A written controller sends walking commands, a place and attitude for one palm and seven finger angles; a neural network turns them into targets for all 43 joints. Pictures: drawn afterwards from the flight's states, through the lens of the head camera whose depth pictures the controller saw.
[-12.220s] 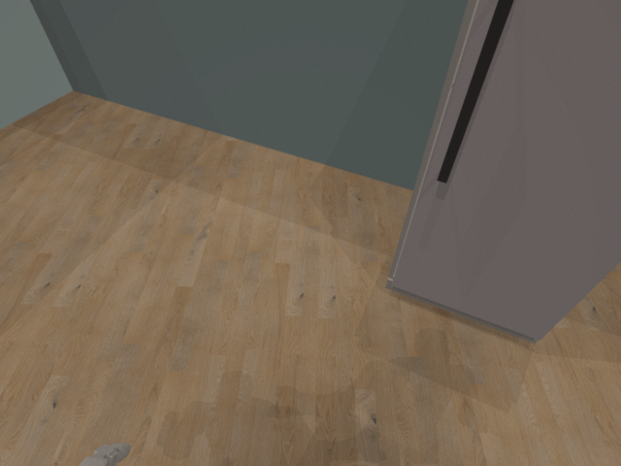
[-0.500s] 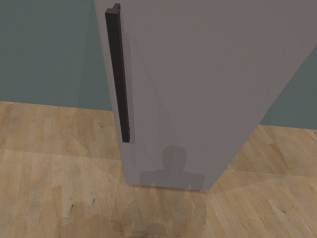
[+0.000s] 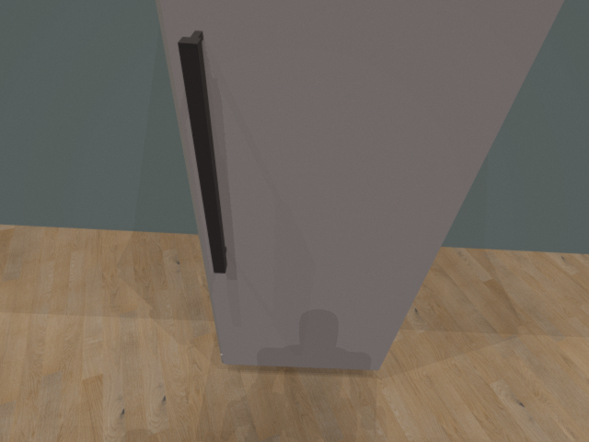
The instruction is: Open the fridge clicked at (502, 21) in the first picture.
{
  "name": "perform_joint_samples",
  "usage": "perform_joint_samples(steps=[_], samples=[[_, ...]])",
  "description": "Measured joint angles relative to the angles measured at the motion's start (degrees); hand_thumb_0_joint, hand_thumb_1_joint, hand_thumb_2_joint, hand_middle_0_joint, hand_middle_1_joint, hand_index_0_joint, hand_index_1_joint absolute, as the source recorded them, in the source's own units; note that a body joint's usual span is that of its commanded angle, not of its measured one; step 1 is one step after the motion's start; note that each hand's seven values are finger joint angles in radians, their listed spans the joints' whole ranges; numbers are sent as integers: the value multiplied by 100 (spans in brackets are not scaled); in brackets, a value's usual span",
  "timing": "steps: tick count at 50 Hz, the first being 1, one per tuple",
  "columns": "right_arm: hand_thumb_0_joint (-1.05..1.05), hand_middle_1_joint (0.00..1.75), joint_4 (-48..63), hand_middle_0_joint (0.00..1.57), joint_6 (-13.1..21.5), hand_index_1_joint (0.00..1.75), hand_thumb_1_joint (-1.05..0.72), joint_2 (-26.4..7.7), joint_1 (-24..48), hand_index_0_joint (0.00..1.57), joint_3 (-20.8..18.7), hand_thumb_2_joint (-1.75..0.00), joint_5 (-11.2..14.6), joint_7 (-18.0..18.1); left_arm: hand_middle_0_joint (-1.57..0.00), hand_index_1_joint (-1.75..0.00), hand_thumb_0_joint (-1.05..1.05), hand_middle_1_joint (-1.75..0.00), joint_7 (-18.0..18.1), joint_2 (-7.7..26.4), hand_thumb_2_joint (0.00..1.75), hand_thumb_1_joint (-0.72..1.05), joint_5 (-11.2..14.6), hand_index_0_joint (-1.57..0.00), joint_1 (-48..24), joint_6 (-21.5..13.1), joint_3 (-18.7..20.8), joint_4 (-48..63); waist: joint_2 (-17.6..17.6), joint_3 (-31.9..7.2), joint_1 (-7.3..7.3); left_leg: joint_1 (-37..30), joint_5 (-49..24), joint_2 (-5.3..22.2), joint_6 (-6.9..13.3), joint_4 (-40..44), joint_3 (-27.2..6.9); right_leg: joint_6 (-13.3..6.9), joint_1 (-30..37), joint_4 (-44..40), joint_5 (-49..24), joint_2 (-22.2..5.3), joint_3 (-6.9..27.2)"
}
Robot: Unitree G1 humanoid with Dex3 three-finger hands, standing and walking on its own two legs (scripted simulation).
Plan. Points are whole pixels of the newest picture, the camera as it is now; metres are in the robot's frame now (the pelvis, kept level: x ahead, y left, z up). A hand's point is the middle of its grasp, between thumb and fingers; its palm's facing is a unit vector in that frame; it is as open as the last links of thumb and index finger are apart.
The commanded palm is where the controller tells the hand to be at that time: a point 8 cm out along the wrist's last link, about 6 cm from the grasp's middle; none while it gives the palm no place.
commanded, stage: come to a stop and stand still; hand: left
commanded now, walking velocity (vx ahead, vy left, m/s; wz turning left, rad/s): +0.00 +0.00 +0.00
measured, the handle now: (211, 176) +0.50 +0.17 +0.11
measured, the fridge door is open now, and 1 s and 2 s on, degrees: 0 0 0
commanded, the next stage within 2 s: look again from close up in 0.70 s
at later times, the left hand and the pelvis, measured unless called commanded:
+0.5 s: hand out of the picture -0.06 +0.25 -0.17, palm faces +0.01 -0.97 -0.24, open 7.3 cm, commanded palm none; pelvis -0.04 +0.05 +0.00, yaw +1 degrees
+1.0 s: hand out of the picture -0.04 +0.25 -0.17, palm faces +0.01 -0.97 -0.24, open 7.3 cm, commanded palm none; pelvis -0.03 +0.05 +0.01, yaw +1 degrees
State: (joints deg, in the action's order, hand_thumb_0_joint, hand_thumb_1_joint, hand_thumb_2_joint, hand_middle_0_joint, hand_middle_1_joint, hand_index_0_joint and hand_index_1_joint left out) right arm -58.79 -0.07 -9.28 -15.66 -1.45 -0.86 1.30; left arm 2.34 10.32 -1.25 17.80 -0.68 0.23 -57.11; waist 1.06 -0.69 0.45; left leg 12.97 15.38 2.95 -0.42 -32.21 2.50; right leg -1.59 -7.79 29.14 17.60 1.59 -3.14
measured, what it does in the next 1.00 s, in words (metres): shifts its weight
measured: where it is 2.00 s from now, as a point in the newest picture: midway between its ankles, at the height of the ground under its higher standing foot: outside the picture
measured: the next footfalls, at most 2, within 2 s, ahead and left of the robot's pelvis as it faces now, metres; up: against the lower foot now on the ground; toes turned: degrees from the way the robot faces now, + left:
none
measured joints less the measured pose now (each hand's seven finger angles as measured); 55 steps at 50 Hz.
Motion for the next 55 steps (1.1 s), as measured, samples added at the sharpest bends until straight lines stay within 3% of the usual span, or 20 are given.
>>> perform_joint_samples(steps=[16,25,55], samples=[[1,30,-60,20,-42,29,-91,-168,-40,20,41,-90,-12,-128,-20,-30,0,-30,-53,238,90,91,-40,-20,216,70,29,-107,-52,175,-51,232,-520,-294,327,426,101,282,-244,-375,-519,-283,66],[1,30,-208,20,-75,29,-91,-311,-79,20,-17,-90,5,-139,-20,-30,0,-30,-72,288,90,91,-72,-20,302,91,45,-272,-58,223,-59,225,-684,-470,449,653,173,300,-338,-381,-548,-438,149],[1,30,-327,20,12,29,-91,-363,311,20,15,-90,38,-153,-20,-30,0,-30,-73,218,90,91,-44,-20,-29,-13,-54,-421,-83,253,-40,69,-701,-491,421,889,177,387,-222,-551,-556,-376,308]])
